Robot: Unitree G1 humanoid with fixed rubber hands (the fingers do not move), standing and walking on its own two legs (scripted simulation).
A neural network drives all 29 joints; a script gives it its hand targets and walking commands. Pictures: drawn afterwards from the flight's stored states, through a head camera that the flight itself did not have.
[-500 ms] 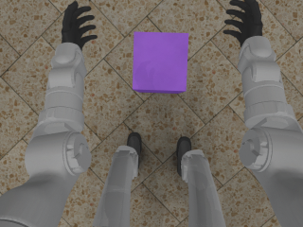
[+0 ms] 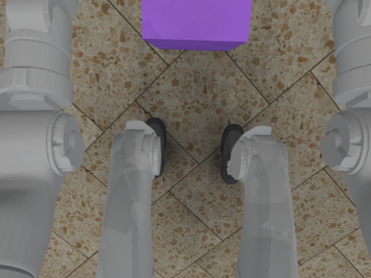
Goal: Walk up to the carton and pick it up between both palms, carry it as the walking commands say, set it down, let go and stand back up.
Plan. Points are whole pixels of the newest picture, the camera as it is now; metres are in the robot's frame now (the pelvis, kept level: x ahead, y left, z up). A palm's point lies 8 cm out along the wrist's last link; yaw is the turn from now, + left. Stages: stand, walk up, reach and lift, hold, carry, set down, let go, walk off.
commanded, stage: reach and lift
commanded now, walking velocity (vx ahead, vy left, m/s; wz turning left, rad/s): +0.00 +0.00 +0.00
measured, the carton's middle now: out of the picture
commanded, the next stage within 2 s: none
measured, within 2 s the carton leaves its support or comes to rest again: neither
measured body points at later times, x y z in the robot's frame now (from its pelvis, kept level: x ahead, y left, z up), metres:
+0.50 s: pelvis -0.01 +0.00 -0.11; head +0.37 +0.01 +0.12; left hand +0.56 +0.21 -0.28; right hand +0.59 -0.17 -0.27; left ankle +0.12 +0.13 -0.47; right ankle +0.11 -0.13 -0.47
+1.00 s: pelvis +0.00 +0.00 -0.13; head +0.38 +0.00 +0.09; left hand +0.57 +0.21 -0.31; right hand +0.59 -0.17 -0.30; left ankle +0.12 +0.13 -0.47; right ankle +0.11 -0.13 -0.47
